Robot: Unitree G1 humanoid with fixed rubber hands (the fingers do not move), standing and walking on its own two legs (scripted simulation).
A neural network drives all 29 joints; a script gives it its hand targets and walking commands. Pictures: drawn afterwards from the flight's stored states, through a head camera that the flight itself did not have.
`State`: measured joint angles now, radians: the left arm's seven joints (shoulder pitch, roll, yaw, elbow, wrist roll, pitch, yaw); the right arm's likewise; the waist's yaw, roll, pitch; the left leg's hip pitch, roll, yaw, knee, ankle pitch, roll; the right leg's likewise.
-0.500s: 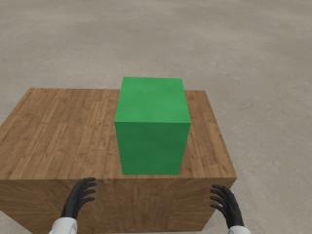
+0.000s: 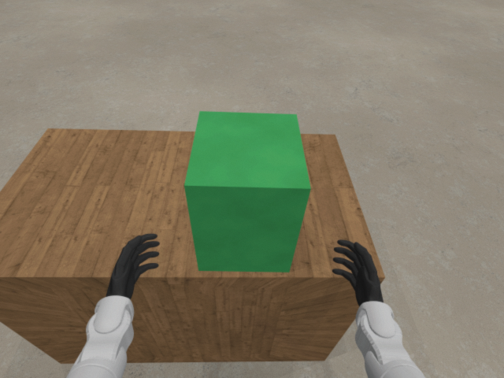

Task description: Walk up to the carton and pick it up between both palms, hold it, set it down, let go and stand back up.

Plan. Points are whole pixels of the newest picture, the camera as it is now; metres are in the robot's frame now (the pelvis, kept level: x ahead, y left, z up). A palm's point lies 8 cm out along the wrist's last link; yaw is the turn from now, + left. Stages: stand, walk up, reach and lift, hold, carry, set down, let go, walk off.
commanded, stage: reach and lift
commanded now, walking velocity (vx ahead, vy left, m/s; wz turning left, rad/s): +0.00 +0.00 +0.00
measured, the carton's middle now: (246, 194) +0.49 +0.02 +0.00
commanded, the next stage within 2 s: none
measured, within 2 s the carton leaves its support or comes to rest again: neither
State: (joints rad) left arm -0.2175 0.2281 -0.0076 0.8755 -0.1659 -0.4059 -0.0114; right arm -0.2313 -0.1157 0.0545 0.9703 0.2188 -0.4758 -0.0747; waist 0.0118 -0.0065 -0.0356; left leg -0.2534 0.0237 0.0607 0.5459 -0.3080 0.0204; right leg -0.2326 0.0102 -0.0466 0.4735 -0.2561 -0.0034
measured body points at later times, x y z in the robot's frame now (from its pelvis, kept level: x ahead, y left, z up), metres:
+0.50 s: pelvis +0.00 -0.01 +0.01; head -0.01 +0.00 +0.46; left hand +0.37 +0.21 +0.07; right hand +0.37 -0.18 +0.07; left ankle -0.01 +0.09 -0.74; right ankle +0.00 -0.12 -0.74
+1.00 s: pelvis +0.00 -0.01 +0.01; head +0.00 +0.00 +0.46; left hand +0.43 +0.20 +0.15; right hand +0.43 -0.18 +0.13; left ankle -0.01 +0.09 -0.74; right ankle +0.00 -0.12 -0.74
